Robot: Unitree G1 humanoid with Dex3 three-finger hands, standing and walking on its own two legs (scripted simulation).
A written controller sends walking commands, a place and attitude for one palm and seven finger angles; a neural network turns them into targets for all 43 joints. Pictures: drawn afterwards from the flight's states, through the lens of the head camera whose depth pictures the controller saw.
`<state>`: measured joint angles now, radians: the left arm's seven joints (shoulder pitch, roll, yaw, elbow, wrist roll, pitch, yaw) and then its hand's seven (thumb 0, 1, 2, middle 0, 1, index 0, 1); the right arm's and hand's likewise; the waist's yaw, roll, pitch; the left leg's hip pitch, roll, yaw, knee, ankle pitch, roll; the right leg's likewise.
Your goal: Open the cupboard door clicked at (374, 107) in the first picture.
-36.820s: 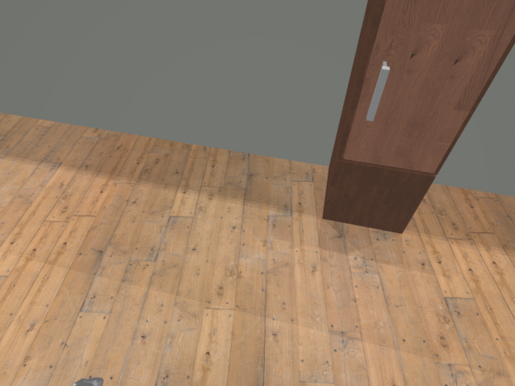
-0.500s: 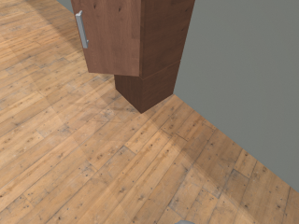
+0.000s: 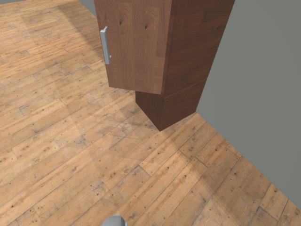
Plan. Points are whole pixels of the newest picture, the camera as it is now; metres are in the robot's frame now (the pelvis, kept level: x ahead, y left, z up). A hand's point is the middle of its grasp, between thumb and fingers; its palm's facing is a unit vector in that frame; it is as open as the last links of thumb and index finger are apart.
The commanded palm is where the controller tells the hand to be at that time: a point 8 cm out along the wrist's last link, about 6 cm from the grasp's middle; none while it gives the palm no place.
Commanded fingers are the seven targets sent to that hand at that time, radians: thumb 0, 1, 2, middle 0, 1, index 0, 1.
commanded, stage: take the last steps up to it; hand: left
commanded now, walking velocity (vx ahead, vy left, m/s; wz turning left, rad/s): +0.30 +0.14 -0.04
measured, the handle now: (107, 45) +0.92 +0.30 -0.04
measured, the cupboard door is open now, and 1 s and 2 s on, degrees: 46 46 46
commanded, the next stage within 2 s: come to a stop and stand still in 0.62 s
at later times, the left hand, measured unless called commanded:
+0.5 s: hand (87, 173) +0.30 +0.24 -0.16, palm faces -0.05 -0.98 -0.19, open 7.4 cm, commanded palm none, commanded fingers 0.00 0.90 0.90 -0.20 -0.30 -0.20 -0.30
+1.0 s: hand (85, 166) +0.34 +0.27 -0.19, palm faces -0.02 -0.98 -0.19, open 7.3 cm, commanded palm none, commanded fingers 0.00 0.90 0.90 -0.20 -0.30 -0.20 -0.30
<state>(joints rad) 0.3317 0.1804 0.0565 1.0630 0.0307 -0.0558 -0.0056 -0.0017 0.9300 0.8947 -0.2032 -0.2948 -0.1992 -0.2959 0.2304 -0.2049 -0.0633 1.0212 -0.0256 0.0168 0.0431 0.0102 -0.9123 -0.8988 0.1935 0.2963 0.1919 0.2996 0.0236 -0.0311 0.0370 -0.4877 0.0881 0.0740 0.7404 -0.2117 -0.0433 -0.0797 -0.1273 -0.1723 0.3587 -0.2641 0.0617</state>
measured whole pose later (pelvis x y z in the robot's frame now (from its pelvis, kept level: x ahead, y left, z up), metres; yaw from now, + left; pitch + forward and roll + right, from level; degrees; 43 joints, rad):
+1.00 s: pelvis +0.31 +0.09 -0.01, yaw -5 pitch -1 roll -1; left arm 0.27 0.19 0.04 1.07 0.01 0.03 0.03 -0.01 0.92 0.90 -0.20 -0.29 -0.20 -0.30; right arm 0.18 -0.17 -0.03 1.05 -0.02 0.01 -0.03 0.01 -0.92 -0.90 0.20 0.30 0.19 0.30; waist 0.02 -0.03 0.04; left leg -0.33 0.04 0.04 0.55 -0.21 0.00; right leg -0.20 -0.03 -0.07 0.56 -0.35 0.01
